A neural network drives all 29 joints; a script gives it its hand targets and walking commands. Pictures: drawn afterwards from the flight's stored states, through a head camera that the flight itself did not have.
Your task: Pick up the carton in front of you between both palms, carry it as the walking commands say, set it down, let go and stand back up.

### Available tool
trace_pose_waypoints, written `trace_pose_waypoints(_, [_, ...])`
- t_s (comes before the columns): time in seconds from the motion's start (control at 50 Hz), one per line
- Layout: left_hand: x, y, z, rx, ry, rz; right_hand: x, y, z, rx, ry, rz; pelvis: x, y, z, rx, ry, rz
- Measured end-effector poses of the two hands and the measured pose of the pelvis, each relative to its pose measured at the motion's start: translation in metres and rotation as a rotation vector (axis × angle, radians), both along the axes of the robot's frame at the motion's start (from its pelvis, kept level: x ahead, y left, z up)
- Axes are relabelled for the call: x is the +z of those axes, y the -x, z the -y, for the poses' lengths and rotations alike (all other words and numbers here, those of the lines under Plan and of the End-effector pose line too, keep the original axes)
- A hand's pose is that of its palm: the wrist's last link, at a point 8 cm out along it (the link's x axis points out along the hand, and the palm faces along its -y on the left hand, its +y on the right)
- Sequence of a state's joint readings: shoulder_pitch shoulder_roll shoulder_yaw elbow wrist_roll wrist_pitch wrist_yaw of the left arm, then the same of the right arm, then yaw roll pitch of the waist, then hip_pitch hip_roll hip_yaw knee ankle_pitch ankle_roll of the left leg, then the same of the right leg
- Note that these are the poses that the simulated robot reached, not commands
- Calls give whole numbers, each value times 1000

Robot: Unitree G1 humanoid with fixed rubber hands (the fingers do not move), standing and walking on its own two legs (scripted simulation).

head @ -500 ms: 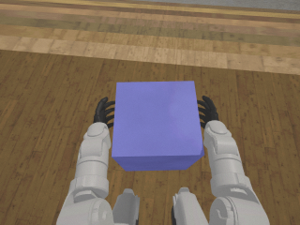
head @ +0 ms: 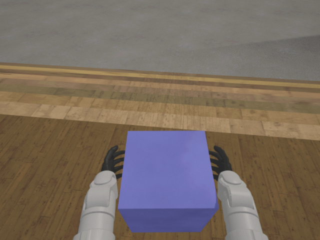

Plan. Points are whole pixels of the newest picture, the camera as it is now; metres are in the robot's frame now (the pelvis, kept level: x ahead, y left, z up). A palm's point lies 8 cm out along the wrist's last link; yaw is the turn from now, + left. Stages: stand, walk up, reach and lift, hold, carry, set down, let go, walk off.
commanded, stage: reach and lift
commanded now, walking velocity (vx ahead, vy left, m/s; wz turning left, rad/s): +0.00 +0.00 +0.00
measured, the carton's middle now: (166, 184) +0.31 +0.00 -0.07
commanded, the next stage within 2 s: hold in 1.10 s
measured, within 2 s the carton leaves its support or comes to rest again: neither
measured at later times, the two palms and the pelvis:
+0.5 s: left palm (104, 171) +0.29 +0.15 +0.05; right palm (229, 172) +0.29 -0.15 +0.05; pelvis -0.01 +0.00 +0.02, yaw +0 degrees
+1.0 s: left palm (104, 167) +0.30 +0.15 +0.06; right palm (230, 167) +0.30 -0.15 +0.06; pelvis +0.01 +0.00 +0.02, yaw +0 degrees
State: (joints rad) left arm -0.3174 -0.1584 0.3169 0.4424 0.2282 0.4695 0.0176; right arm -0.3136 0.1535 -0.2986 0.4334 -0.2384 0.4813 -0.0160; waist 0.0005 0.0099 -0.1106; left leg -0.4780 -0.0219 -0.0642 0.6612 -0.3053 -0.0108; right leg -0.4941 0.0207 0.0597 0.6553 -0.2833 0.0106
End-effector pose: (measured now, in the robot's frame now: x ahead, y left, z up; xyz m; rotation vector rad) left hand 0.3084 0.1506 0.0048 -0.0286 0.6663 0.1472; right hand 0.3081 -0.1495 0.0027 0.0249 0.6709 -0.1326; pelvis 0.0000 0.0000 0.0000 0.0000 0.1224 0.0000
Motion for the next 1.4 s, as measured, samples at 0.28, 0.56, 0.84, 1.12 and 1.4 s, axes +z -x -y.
trace_pose_waypoints(0.28, [38,16,0,-29,-21,-15,39,18,0,10,21,-14,16,5,-1,-1,2,188])
trace_pose_waypoints(0.56, [44,12,0,-24,-19,1,44,14,0,7,14,1,18,8,-2,-1,1,206])
trace_pose_waypoints(0.84, [50,6,1,-47,-48,-6,51,8,1,29,44,-6,23,-8,0,-2,2,212])
trace_pose_waypoints(1.12, [56,10,0,-49,-52,-4,57,11,0,33,49,-4,24,-11,-1,-1,2,227])
trace_pose_waypoints(1.4, [68,23,0,-44,-44,1,69,25,-1,27,42,2,24,-2,-2,-2,1,268])
